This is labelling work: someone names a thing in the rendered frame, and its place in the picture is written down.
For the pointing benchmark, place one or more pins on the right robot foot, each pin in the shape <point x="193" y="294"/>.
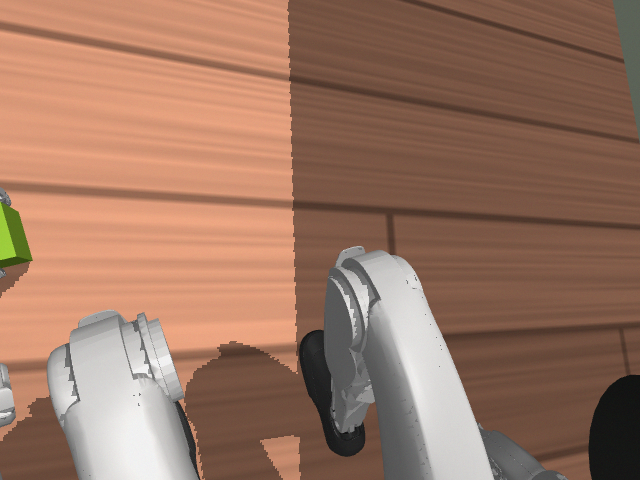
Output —
<point x="317" y="378"/>

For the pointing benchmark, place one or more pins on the right robot hand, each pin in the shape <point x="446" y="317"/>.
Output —
<point x="508" y="460"/>

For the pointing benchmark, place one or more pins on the left robot arm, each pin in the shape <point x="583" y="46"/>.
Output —
<point x="7" y="409"/>

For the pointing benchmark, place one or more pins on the left robot foot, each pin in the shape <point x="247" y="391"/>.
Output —
<point x="189" y="436"/>

